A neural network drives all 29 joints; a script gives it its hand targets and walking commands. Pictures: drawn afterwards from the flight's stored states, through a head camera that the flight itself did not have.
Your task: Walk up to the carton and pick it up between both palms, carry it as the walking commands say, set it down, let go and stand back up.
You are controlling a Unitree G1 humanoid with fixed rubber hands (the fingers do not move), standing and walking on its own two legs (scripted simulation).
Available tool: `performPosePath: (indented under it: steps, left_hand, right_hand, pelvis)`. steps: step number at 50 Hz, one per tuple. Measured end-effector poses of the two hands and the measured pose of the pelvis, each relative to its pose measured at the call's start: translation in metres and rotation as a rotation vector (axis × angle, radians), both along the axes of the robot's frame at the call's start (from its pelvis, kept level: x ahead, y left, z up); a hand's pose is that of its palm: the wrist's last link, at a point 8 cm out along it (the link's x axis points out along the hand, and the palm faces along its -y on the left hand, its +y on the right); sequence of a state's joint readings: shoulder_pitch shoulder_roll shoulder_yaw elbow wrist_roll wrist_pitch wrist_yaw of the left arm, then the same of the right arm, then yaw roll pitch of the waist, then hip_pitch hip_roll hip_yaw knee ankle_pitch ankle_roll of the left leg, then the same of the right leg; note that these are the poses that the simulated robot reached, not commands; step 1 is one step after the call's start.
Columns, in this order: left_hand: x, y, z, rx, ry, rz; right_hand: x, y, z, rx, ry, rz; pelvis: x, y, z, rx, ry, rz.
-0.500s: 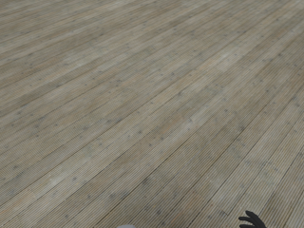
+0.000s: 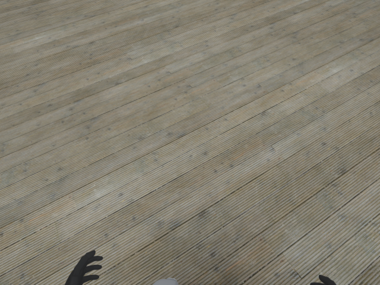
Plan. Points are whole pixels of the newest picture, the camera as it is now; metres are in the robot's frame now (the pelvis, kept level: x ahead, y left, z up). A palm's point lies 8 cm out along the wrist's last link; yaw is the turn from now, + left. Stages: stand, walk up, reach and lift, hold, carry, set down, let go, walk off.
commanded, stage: walk up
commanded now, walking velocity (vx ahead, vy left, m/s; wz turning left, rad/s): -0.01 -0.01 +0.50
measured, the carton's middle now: out of the picture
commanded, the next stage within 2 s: none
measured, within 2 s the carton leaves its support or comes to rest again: neither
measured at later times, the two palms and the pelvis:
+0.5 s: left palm out of the picture -0.07 +0.32 -0.12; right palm (290, 267) +0.17 -0.18 -0.08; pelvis -0.04 +0.03 +0.01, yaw +17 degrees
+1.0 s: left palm out of the picture -0.08 +0.28 -0.09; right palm (295, 280) +0.15 -0.20 -0.12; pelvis -0.05 +0.00 +0.01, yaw +31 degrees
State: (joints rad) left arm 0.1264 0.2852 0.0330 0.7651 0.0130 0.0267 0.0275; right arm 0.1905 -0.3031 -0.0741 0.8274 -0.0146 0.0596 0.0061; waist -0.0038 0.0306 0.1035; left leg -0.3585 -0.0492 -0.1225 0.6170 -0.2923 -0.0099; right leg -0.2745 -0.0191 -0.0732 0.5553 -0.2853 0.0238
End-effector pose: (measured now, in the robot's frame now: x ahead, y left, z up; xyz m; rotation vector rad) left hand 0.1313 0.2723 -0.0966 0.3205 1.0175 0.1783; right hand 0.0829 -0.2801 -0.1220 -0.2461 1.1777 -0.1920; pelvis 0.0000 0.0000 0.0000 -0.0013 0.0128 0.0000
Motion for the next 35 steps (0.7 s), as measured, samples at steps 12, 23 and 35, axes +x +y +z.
performPosePath:
  steps: [12,23,35]
  left_hand:
    - [-0.106,-0.001,0.009,0.001,0.095,0.197]
    - [-0.198,0.042,-0.030,-0.089,0.182,0.388]
    - [-0.192,0.054,-0.017,-0.103,0.114,0.435]
  right_hand:
    - [0.041,0.025,0.011,0.080,-0.031,0.188]
    - [0.094,0.096,0.038,0.005,-0.167,0.374]
    - [0.064,0.111,0.036,-0.008,-0.087,0.401]
  pelvis:
    - [-0.014,-0.010,0.015,0.041,-0.008,0.153]
    - [-0.035,0.028,0.005,-0.001,-0.007,0.274]
    - [-0.048,0.040,0.015,-0.029,-0.014,0.376]
